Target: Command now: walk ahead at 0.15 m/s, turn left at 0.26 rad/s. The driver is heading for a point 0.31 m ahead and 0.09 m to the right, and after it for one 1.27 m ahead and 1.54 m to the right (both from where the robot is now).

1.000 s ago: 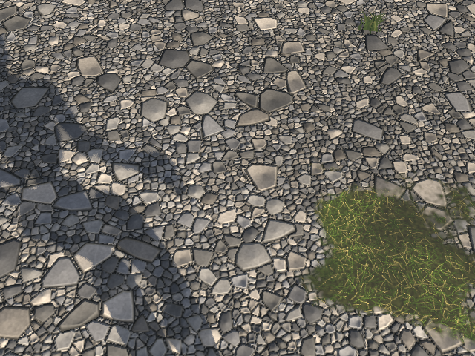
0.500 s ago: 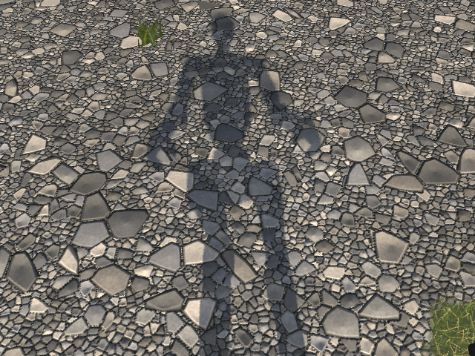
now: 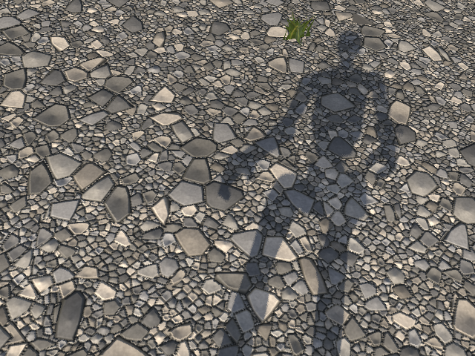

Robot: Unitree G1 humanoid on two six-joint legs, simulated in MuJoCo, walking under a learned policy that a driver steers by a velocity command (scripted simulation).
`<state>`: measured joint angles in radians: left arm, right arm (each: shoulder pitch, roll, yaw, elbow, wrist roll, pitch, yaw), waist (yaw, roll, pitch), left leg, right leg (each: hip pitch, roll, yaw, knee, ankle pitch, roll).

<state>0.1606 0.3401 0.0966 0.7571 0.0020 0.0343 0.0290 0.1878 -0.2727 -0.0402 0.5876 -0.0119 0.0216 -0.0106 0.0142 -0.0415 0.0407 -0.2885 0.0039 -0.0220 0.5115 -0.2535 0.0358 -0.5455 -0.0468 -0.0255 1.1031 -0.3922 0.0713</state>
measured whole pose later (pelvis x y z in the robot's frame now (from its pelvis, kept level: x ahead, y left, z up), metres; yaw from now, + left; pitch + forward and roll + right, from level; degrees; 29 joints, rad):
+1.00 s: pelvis +0.33 -0.10 +0.00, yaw -38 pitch +2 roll +1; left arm 0.21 0.36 0.08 0.60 -0.03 0.06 0.02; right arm 0.08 -0.27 -0.06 0.66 -0.01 -0.03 -0.03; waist 0.01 -0.02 0.07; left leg -0.35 -0.03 0.08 0.39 -0.08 0.05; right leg -0.53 -0.05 0.03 1.17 -0.43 0.07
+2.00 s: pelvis +0.54 -0.54 +0.00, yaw -75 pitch +1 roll +2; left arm 0.14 0.28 0.02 0.65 -0.01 -0.02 0.01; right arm 0.24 -0.30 -0.05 0.81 0.03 -0.06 0.02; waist -0.07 0.00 0.04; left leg -0.25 -0.06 0.04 0.34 -0.12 0.07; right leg -0.46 -0.05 0.05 0.73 -0.32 0.00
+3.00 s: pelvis +1.02 -1.11 -0.04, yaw -35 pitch +1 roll +0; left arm 0.07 0.27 0.00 0.65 0.02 -0.07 -0.02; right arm 0.43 -0.35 -0.07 0.88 -0.04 -0.07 0.00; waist -0.05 0.02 0.03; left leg 0.20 -0.13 -0.11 0.51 -0.40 0.14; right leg -0.54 0.02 -0.08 0.55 -0.03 -0.09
